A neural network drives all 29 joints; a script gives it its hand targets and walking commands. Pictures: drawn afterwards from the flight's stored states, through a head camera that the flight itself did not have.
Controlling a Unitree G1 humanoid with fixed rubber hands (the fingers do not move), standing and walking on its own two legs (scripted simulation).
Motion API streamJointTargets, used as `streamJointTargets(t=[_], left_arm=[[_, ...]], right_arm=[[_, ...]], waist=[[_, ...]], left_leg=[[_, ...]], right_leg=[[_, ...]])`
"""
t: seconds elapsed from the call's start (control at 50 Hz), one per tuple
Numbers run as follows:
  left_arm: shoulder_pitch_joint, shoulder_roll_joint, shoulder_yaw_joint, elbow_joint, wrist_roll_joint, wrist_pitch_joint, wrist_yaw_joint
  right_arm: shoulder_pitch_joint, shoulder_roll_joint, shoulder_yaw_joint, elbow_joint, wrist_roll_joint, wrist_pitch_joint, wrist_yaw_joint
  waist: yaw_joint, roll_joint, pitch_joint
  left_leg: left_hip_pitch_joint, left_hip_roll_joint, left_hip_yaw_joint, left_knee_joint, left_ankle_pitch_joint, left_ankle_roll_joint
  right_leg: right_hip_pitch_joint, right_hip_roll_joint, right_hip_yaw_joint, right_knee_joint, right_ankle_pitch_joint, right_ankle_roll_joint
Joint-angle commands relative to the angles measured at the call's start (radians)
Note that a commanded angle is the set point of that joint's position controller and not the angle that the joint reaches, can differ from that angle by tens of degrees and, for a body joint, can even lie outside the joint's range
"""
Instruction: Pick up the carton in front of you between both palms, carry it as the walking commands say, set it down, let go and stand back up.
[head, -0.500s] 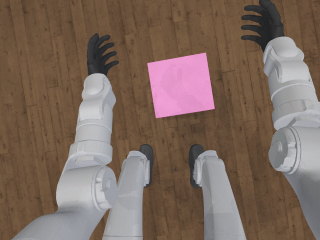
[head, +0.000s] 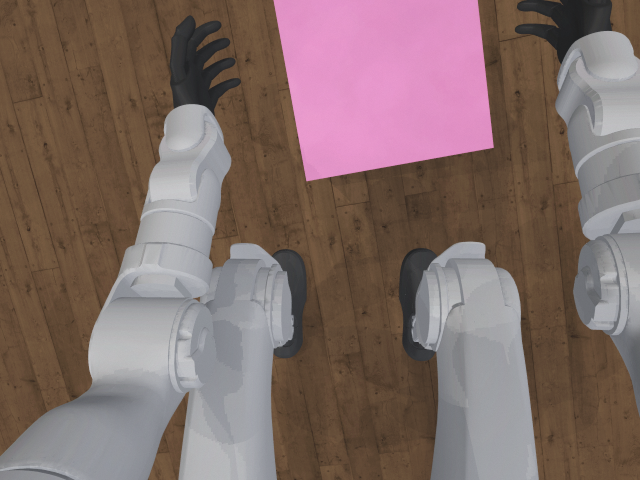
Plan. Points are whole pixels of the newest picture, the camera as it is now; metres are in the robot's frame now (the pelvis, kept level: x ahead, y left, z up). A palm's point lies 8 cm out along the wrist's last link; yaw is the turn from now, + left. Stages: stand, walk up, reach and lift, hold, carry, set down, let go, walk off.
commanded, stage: reach and lift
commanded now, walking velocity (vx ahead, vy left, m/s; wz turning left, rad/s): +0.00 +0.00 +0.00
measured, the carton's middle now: (378, 94) +0.50 -0.06 -0.31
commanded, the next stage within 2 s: none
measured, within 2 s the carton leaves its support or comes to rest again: leaves its support in 1.02 s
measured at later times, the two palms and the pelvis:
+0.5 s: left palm (219, 91) +0.51 +0.14 -0.23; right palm (514, 65) +0.51 -0.22 -0.25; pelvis -0.01 +0.00 -0.06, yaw +1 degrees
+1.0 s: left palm (252, 85) +0.51 +0.10 -0.23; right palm (508, 53) +0.52 -0.21 -0.24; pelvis -0.01 +0.00 -0.06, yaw -1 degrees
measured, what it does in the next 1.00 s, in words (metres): lowers itself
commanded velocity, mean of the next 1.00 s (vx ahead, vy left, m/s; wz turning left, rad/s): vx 0.00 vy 0.00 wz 0.00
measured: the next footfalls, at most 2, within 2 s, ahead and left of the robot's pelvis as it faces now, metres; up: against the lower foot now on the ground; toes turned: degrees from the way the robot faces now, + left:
none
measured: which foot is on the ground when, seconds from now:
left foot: down 0.00-1.00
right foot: down 0.00-1.00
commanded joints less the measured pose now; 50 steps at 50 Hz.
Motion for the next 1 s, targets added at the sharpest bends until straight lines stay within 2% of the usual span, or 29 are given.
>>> streamJointTargets(t=[0.0, 0.04, 0.12, 0.18, 0.24, 0.3, 0.32, 0.34, 0.38, 0.42, 0.44, 0.46, 0.56, 0.58, 0.64, 0.66, 0.7, 0.72, 0.74, 0.76, 0.78, 0.82, 0.84, 0.86, 0.88, 0.92, 0.94, 0.96, 0.98], left_arm=[[-0.268, 0.071, -0.017, -0.07, -0.02, -0.02, 0.008], [-0.3, 0.088, -0.002, 0.024, -0.015, -0.024, 0.013], [-0.371, 0.086, -0.066, 0.133, -0.074, -0.047, 0.012], [-0.365, 0.042, -0.128, 0.193, -0.124, -0.041, 0.004], [-0.406, 0.098, -0.114, 0.161, -0.13, -0.073, 0.0], [-0.403, 0.1, -0.158, 0.213, -0.182, -0.08, -0.014], [-0.415, 0.144, -0.13, 0.205, -0.168, -0.085, -0.008], [-0.393, 0.06, -0.16, 0.278, -0.187, -0.083, -0.021], [-0.404, 0.052, -0.165, 0.184, -0.178, -0.095, -0.017], [-0.391, 0.089, -0.164, 0.158, -0.178, -0.113, -0.011], [-0.337, 0.078, -0.157, 0.292, -0.181, -0.1, -0.018], [-0.359, 0.128, -0.112, 0.24, -0.141, -0.105, -0.006], [-0.369, 0.132, -0.082, 0.243, -0.105, -0.114, -0.008], [-0.36, 0.108, -0.085, 0.215, -0.082, -0.114, -0.006], [-0.367, 0.139, -0.072, 0.241, -0.089, -0.122, -0.002], [-0.339, 0.102, -0.089, 0.217, -0.091, -0.132, -0.002], [-0.401, 0.012, -0.167, 0.231, -0.125, -0.125, -0.006], [-0.408, 0.013, -0.129, 0.218, -0.114, -0.133, -0.007], [-0.441, 0.0, -0.157, 0.222, -0.109, -0.13, -0.012], [-0.459, -0.07, -0.167, 0.238, -0.103, -0.134, -0.016], [-0.479, -0.056, -0.122, 0.275, -0.081, -0.14, -0.018], [-0.566, -0.287, -0.159, 0.252, -0.031, -0.133, -0.063], [-0.547, -0.404, -0.198, 0.313, -0.027, -0.13, -0.085], [-0.624, -0.446, -0.164, 0.261, -0.008, -0.133, -0.104], [-0.691, -0.549, -0.204, 0.243, -0.003, -0.112, -0.124], [-0.706, -0.635, -0.136, 0.284, 0.055, -0.078, -0.177], [-0.745, -0.692, -0.137, 0.225, 0.074, -0.064, -0.196], [-0.671, -0.702, -0.123, 0.271, 0.095, -0.053, -0.202], [-0.796, -0.729, -0.149, 0.166, 0.056, -0.051, -0.209]], right_arm=[[-0.331, -0.11, -0.001, -0.047, 0.019, -0.026, 0.001], [-0.335, -0.16, 0.022, 0.1, 0.006, -0.026, -0.001], [-0.477, -0.149, 0.077, 0.052, 0.084, -0.056, -0.011], [-0.442, -0.2, 0.054, 0.075, 0.039, -0.085, -0.019], [-0.403, -0.176, 0.038, 0.124, 0.065, -0.092, -0.024], [-0.433, -0.156, 0.066, 0.049, 0.055, -0.103, -0.039], [-0.474, -0.182, 0.04, 0.053, 0.06, -0.099, -0.044], [-0.439, -0.104, 0.104, 0.048, 0.066, -0.1, -0.046], [-0.424, -0.076, 0.109, 0.004, 0.085, -0.106, -0.049], [-0.369, -0.103, 0.069, 0.015, 0.072, -0.112, -0.054], [-0.388, -0.094, 0.102, 0.045, 0.071, -0.107, -0.058], [-0.372, -0.082, 0.083, 0.069, 0.069, -0.101, -0.058], [-0.392, -0.042, 0.095, 0.049, 0.065, -0.1, -0.054], [-0.421, -0.049, 0.086, 0.023, 0.07, -0.103, -0.054], [-0.379, -0.071, 0.059, 0.071, 0.069, -0.111, -0.063], [-0.353, -0.015, 0.096, 0.045, 0.073, -0.11, -0.064], [-0.344, 0.034, 0.137, 0.162, 0.068, -0.106, -0.056], [-0.386, 0.086, 0.154, 0.104, 0.113, -0.11, -0.049], [-0.385, 0.089, 0.153, 0.121, 0.074, -0.117, -0.05], [-0.481, 0.159, 0.185, 0.04, 0.105, -0.121, -0.048], [-0.452, 0.196, 0.19, 0.137, 0.074, -0.115, -0.045], [-0.602, 0.47, 0.262, 0.008, 0.102, -0.111, -0.004], [-0.544, 0.525, 0.23, 0.157, 0.055, -0.1, 0.01], [-0.657, 0.618, 0.273, 0.032, 0.064, -0.109, 0.031], [-0.652, 0.717, 0.252, 0.091, 0.047, -0.092, 0.053], [-0.684, 0.858, 0.243, 0.04, 0.003, -0.064, 0.093], [-0.663, 0.89, 0.191, 0.082, -0.012, -0.042, 0.115], [-0.718, 0.927, 0.233, -0.005, 0.001, -0.042, 0.122], [-0.697, 0.912, 0.195, 0.048, -0.016, -0.032, 0.125]], waist=[[-0.017, -0.152, -1.013], [-0.017, -0.159, -0.943], [0.016, -0.112, -0.976], [-0.085, -0.165, -0.983], [-0.059, -0.102, -0.921], [-0.102, -0.186, -1.02], [-0.093, -0.129, -0.944], [-0.081, -0.19, -0.983], [-0.065, -0.15, -0.964], [-0.102, -0.12, -1.014], [-0.085, -0.163, -0.967], [-0.042, -0.156, -0.905], [-0.049, -0.152, -0.855], [-0.005, -0.118, -0.86], [-0.032, -0.137, -0.873], [-0.009, -0.109, -0.915], [-0.072, -0.114, -0.884], [-0.014, -0.097, -0.869], [-0.084, -0.087, -0.877], [-0.001, -0.112, -0.861], [-0.019, -0.134, -0.857], [0.041, -0.153, -0.887], [-0.032, -0.112, -0.859], [0.026, -0.151, -0.852], [-0.015, -0.123, -0.826], [0.004, -0.161, -0.717], [-0.008, -0.084, -0.763], [0.024, -0.15, -0.791], [-0.03, -0.095, -0.796]], left_leg=[[0.482, -0.04, 0.053, -0.067, 0.15, -0.019], [0.416, -0.031, 0.065, -0.039, 0.109, -0.031], [0.523, -0.025, 0.055, 0.015, 0.167, -0.017], [0.501, -0.034, 0.023, 0.045, 0.215, -0.023], [0.485, -0.027, 0.042, 0.077, 0.217, -0.032], [0.461, -0.053, 0.053, 0.08, 0.22, -0.025], [0.408, -0.032, 0.038, 0.105, 0.21, -0.032], [0.428, -0.051, 0.065, 0.109, 0.256, -0.021], [0.383, -0.049, 0.071, 0.104, 0.218, -0.023], [0.44, -0.048, 0.057, 0.128, 0.28, -0.031], [0.377, -0.057, 0.075, 0.113, 0.24, -0.031], [0.347, -0.052, 0.074, 0.098, 0.196, -0.025], [0.36, -0.046, 0.064, 0.086, 0.172, -0.013], [0.338, -0.049, 0.067, 0.086, 0.205, -0.017], [0.396, -0.044, 0.047, 0.096, 0.215, -0.015], [0.425, -0.051, 0.055, 0.103, 0.271, -0.011], [0.396, -0.06, 0.057, 0.081, 0.218, -0.018], [0.409, -0.063, 0.057, 0.073, 0.203, -0.006], [0.411, -0.077, 0.052, 0.062, 0.175, -0.013], [0.412, -0.07, 0.034, 0.071, 0.206, 0.006], [0.354, -0.078, 0.049, 0.082, 0.188, -0.001], [0.369, -0.092, 0.066, 0.074, 0.209, 0.016], [0.376, -0.101, 0.045, 0.08, 0.2, 0.006], [0.366, -0.104, 0.046, 0.102, 0.206, 0.01], [0.357, -0.108, 0.043, 0.103, 0.203, 0.002], [0.312, -0.122, 0.043, 0.097, 0.135, 0.017], [0.337, -0.125, 0.063, 0.106, 0.12, 0.012], [0.355, -0.129, 0.06, 0.114, 0.175, 0.019], [0.298, -0.129, 0.074, 0.132, 0.167, -0.001]], right_leg=[[0.597, -0.002, -0.011, -0.142, 0.121, 0.015], [0.583, -0.025, 0.004, -0.116, 0.084, 0.009], [0.589, -0.03, 0.013, -0.051, 0.126, 0.004], [0.555, -0.034, -0.02, 0.002, 0.173, -0.001], [0.516, -0.043, 0.002, 0.008, 0.171, -0.007], [0.654, -0.04, -0.03, 0.028, 0.22, 0.007], [0.588, -0.057, -0.002, 0.033, 0.211, -0.003], [0.637, -0.038, 0.0, 0.008, 0.254, 0.004], [0.631, -0.025, 0.008, 0.021, 0.225, -0.006], [0.675, -0.017, 0.001, 0.027, 0.299, 0.01], [0.665, -0.019, -0.004, 0.022, 0.269, 0.013], [0.633, -0.021, 0.016, 0.009, 0.221, 0.008], [0.533, -0.01, -0.005, -0.002, 0.157, 0.008], [0.527, -0.012, 0.0, 0.005, 0.186, 0.005], [0.509, -0.006, -0.006, 0.002, 0.197, 0.019], [0.521, -0.005, -0.003, -0.001, 0.234, 0.019], [0.553, 0.002, 0.0, -0.016, 0.227, -0.001], [0.486, 0.006, -0.002, -0.006, 0.159, -0.007], [0.516, 0.02, -0.004, -0.028, 0.145, -0.014], [0.501, 0.008, 0.008, -0.022, 0.16, -0.003], [0.511, 0.012, 0.008, -0.023, 0.162, -0.004], [0.514, 0.047, 0.011, -0.041, 0.171, -0.007], [0.504, 0.056, -0.008, -0.037, 0.183, -0.012], [0.477, 0.057, 0.001, -0.011, 0.172, -0.008], [0.484, 0.061, 0.002, -0.002, 0.2, -0.01], [0.442, 0.073, -0.004, -0.011, 0.12, -0.014], [0.46, 0.078, -0.003, -0.001, 0.118, -0.02], [0.449, 0.075, -0.022, 0.013, 0.157, 0.002], [0.488, 0.071, -0.011, 0.012, 0.183, -0.018]])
